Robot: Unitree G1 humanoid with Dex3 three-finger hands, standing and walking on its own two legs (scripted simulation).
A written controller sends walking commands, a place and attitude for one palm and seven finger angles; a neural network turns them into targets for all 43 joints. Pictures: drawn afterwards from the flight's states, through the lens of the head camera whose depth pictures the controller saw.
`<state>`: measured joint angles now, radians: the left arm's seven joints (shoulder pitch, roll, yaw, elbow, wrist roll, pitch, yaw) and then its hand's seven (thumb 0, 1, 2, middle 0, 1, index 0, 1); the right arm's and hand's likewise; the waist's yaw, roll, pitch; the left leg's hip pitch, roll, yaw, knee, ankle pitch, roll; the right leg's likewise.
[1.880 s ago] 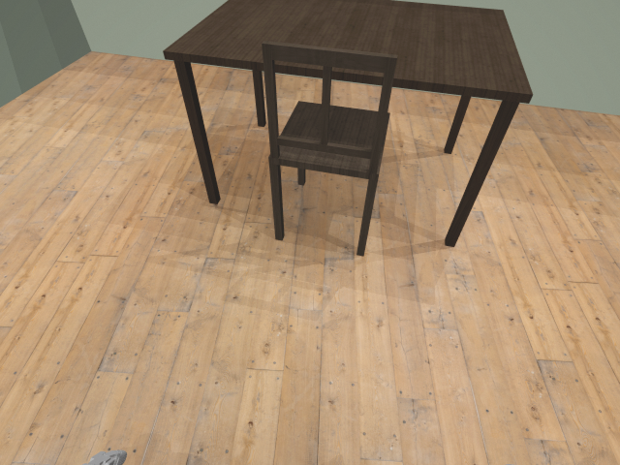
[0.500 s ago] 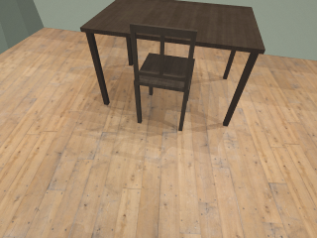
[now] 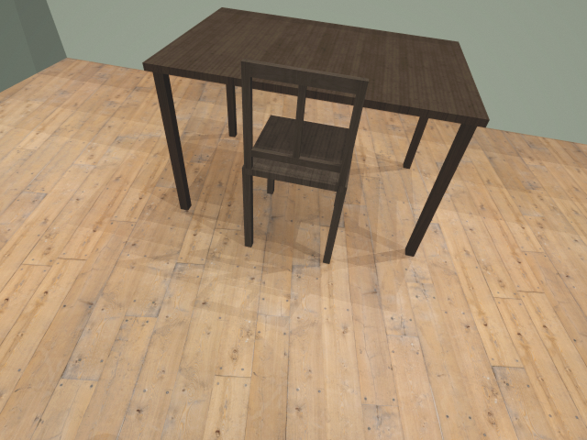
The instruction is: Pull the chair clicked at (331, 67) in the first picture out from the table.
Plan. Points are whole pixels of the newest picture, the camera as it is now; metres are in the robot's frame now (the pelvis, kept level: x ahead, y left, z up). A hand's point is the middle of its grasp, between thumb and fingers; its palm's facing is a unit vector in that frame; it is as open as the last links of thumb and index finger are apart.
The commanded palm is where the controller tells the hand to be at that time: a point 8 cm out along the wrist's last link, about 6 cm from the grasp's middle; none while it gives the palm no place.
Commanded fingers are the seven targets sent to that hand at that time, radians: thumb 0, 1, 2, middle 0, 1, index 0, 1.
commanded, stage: walk to a spot facing it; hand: left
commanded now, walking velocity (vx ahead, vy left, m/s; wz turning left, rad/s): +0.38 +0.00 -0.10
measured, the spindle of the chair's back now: (299, 123) +1.07 +0.04 -0.11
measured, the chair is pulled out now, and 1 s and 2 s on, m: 0.00 0.00 0.00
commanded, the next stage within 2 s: turn to face it in 0.42 s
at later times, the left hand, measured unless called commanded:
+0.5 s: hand (230, 359) +0.30 +0.12 -0.17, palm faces -0.03 -0.98 -0.19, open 7.3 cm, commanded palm none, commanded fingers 0.00 0.90 0.90 -0.20 -0.30 -0.20 -0.30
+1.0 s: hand (227, 361) +0.30 +0.13 -0.17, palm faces -0.04 -0.99 -0.14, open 7.3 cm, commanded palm none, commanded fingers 0.00 0.90 0.90 -0.20 -0.30 -0.20 -0.30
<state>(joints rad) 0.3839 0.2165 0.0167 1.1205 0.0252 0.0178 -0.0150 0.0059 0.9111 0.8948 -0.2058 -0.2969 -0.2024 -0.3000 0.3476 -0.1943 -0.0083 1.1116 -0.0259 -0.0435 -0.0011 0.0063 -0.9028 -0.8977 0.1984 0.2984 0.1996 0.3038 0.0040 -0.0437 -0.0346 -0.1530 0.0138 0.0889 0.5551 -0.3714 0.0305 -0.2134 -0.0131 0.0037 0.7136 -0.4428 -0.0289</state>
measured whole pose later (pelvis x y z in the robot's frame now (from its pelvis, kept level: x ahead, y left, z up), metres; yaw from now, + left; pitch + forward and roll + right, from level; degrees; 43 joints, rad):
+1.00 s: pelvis +0.31 -0.03 +0.01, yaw -6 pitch -1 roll +0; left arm 0.32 0.13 0.04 1.10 0.02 0.01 0.00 0.01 0.92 0.90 -0.20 -0.30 -0.20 -0.30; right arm 0.16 -0.15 -0.03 1.04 -0.02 -0.04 -0.04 -0.01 -0.95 -0.90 0.20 0.30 0.20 0.30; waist 0.02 -0.02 0.05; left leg -0.24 0.07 0.17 0.49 -0.23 0.02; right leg -0.28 -0.04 -0.07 0.69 -0.45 0.00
